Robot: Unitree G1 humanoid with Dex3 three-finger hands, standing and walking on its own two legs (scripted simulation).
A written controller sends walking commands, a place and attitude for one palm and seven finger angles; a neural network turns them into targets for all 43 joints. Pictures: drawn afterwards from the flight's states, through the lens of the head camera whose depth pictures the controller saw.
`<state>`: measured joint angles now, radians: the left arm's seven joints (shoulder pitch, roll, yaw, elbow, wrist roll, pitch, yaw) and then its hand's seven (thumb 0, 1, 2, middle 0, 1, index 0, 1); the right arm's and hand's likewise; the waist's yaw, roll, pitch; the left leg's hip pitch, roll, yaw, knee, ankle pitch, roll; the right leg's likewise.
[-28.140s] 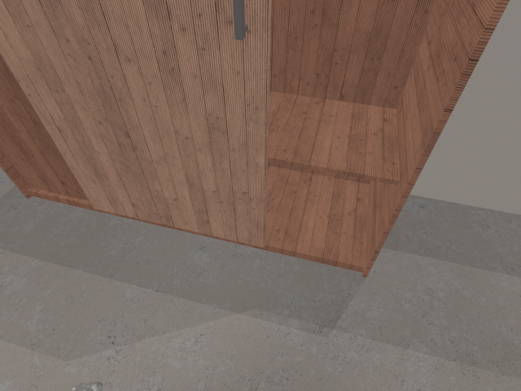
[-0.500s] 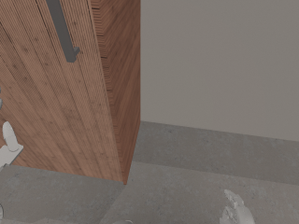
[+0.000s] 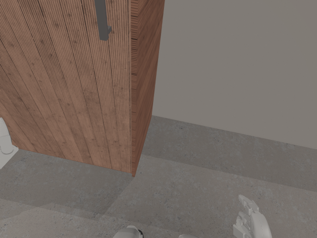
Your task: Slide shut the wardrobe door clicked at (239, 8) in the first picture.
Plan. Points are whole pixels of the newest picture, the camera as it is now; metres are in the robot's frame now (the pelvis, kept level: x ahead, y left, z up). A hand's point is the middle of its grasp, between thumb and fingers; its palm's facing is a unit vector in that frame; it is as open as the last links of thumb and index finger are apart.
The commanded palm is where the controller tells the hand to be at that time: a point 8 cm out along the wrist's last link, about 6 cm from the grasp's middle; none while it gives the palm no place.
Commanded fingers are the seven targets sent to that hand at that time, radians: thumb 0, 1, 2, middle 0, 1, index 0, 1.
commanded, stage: step back with the hand held close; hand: left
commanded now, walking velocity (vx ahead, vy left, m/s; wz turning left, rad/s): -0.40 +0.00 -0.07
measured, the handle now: (103, 1) +0.57 +0.21 +0.29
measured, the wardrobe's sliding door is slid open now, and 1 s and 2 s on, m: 0.00 0.00 0.00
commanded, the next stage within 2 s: stop stepping back and stand still in 0.12 s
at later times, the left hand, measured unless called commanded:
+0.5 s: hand out of the picture +0.11 +0.27 +0.19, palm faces +0.25 -0.88 -0.41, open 7.5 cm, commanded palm +0.06 +0.32 +0.19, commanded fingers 0.00 0.90 0.90 -0.20 -0.30 -0.20 -0.30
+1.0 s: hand out of the picture +0.04 +0.33 +0.19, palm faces +0.35 -0.81 -0.47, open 7.5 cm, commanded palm +0.00 +0.37 +0.19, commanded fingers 0.00 0.90 0.90 -0.20 -0.30 -0.20 -0.30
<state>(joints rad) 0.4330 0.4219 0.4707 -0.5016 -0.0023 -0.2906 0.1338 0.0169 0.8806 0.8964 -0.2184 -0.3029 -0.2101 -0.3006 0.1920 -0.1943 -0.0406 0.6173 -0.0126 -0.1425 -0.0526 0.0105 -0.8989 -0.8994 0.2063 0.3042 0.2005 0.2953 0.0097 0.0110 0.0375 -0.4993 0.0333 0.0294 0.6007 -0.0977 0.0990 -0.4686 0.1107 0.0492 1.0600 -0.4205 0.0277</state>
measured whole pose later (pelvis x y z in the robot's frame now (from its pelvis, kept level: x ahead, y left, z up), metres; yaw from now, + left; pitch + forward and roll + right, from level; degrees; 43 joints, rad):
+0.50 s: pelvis -0.12 +0.04 +0.02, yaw -9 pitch -1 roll -3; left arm 0.58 0.45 0.44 -0.56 -0.04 -0.16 0.13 0.02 0.89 0.90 -0.21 -0.30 -0.21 -0.30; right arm 0.31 -0.18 0.00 0.60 -0.02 -0.13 -0.04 0.01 -0.90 -0.90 0.21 0.30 0.20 0.30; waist -0.06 -0.05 -0.04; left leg -0.40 -0.02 0.04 0.41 -0.22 0.01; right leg -0.18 0.10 -0.08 0.53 -0.50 -0.05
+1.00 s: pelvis -0.19 +0.09 +0.00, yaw -9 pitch +0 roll -2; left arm 0.53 0.46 0.45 -0.54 -0.01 -0.19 0.14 0.02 0.88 0.90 -0.22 -0.30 -0.21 -0.30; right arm 0.31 -0.15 0.03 0.65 -0.01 -0.08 -0.04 0.01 -0.89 -0.90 0.21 0.30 0.20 0.30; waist 0.03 -0.02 -0.05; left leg -0.48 0.07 0.01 0.96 -0.46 0.00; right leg -0.27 0.02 -0.09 0.58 -0.30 -0.08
